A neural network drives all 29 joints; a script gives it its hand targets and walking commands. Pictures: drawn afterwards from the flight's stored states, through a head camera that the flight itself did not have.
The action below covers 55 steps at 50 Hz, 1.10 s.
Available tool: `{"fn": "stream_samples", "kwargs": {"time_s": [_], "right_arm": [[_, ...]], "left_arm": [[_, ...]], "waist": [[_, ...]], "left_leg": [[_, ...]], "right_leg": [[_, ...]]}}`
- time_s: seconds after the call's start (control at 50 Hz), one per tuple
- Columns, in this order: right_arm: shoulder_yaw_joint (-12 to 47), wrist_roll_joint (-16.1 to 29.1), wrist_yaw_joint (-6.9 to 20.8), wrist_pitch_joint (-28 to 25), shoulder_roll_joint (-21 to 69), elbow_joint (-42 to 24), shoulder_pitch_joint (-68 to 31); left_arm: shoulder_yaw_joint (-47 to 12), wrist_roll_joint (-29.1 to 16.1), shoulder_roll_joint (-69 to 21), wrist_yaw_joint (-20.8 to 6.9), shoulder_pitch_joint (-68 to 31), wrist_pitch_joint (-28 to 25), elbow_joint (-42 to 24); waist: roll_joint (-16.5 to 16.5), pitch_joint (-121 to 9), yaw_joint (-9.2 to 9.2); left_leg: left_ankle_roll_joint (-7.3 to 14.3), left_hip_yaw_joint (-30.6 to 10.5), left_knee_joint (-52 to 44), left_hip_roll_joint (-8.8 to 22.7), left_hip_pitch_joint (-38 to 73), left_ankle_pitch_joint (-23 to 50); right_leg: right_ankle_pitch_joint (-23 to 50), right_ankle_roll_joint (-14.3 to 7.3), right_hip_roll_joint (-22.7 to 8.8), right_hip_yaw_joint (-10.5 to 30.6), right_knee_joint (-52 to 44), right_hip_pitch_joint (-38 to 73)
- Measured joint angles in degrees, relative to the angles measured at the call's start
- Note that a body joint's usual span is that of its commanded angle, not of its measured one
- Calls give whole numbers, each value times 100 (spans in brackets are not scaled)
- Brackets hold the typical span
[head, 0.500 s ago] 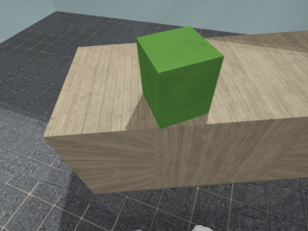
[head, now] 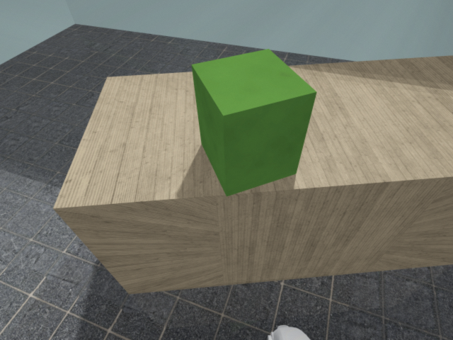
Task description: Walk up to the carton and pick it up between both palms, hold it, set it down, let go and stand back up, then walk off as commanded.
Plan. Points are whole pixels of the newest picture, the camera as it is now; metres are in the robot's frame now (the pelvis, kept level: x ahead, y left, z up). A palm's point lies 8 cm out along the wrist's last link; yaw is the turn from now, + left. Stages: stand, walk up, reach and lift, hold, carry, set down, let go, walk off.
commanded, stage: walk up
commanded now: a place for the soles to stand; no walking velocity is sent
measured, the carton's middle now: (247, 123) +0.60 -0.04 +0.04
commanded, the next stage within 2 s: none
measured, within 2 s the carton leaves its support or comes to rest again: neither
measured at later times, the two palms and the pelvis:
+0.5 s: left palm out of the picture +0.16 +0.21 -0.05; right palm out of the picture +0.12 -0.41 -0.08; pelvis +0.06 -0.09 +0.02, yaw -2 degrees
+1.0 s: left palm (116, 297) +0.24 +0.24 -0.09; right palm out of the picture +0.18 -0.40 -0.04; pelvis +0.14 -0.06 +0.01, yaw -3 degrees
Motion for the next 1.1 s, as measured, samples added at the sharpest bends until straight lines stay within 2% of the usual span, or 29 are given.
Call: {"fn": "stream_samples", "kwargs": {"time_s": [0.08, 0.18, 0.22, 0.28, 0.32, 0.36, 0.52, 0.7, 0.74, 0.76, 0.8, 0.88, 0.96, 1.04, 1.08, 1.1], "right_arm": [[2, 0, -52, -55, 2, 86, 77], [3, 0, -52, -65, 3, 90, 89], [3, -1, -51, -63, -6, 93, 88], [4, -1, -35, -2, -8, 101, 85], [4, -1, -35, 59, -10, 100, 87], [4, -1, -32, 64, -12, 96, 89], [3, 0, 29, 83, -14, 95, 90], [2, 0, 29, 75, -15, 93, 91], [2, 0, 26, 11, -17, 89, 93], [2, 0, 21, -44, -14, 92, 91], [1, 0, 5, -102, -13, 96, 90], [1, 0, -43, -104, -12, 95, 90], [3, 0, -57, -104, -12, 94, 91], [4, -1, -62, -99, -10, 94, 92], [3, -1, -66, -66, -10, 99, 90], [3, -1, -66, -24, -10, 101, 89]], "left_arm": [[16, 0, 164, -161, -82, 0, -2], [38, -1, 205, -275, -84, 0, -4], [45, -1, 157, -273, -84, -7, -3], [47, -1, 48, -224, -81, -68, 0], [46, -1, -113, -170, -77, -68, -2], [45, -1, -259, -138, -76, -67, -3], [46, 0, -357, -138, -70, -67, -2], [46, 0, -174, -183, -69, -67, -1], [46, 0, -124, -198, -69, -63, -1], [47, 0, -100, -196, -71, -59, 2], [46, 0, -98, -176, -73, 2, 5], [46, 0, -47, -172, -80, 25, 0], [45, 0, 8, -176, -77, 25, -2], [45, 0, -29, -142, -75, 25, -4], [45, 0, -99, -102, -78, 25, -1], [45, 0, -152, -82, -78, 24, 0]], "waist": [[-227, -8, -14], [-368, -104, -15], [-305, -118, -17], [-225, -45, 110], [-148, -26, 239], [-63, -18, 328], [135, -14, 377], [147, -12, 383], [119, -15, 379], [80, -3, 378], [-9, 0, 360], [-167, -31, 224], [-330, -34, 159], [-408, -12, 156], [-341, 44, 162], [-286, 62, 168]], "left_leg": [[-15, 2, -274, 89, 190, 90], [-15, 8, -328, 239, 207, 3], [-14, -51, -230, 366, 211, -100], [-14, -186, 884, 386, 75, -350], [-15, -213, 1616, 318, -48, -200], [-15, -219, 1789, 314, -94, 87], [-15, -222, 1095, 315, -98, 648], [-15, -223, -150, 316, -98, -137], [-15, -205, -765, 316, -18, 342], [-49, -192, -870, 301, 11, 822], [-177, -147, -705, 286, 23, 807], [-182, -168, -678, 285, 89, 566], [-183, -165, -672, 283, 92, 508], [-185, -143, -561, 280, 90, 398], [-185, -168, -318, 315, 93, 244], [-185, -185, -139, 331, 86, 97]], "right_leg": [[-5, 0, -41, 7, -64, -207], [-9, 0, -118, 11, -1177, -96], [494, -6, -32, -80, -1448, -8], [755, -128, 91, -176, -1315, 172], [649, -176, 131, -177, -1420, 416], [661, -201, 148, -180, -1633, 667], [700, -249, 189, -185, -2109, 1121], [521, -249, 251, -188, -2204, 1194], [425, -238, 253, -196, -2124, 1182], [350, -237, 232, -191, -1962, 1140], [205, -238, 202, -194, -1304, 909], [136, -237, 178, -188, -412, 419], [132, -237, 78, -184, -641, 208], [153, -237, 41, -179, -1541, 356], [780, -202, 62, -207, -1768, 475], [784, -159, 76, -218, -1645, 483]]}}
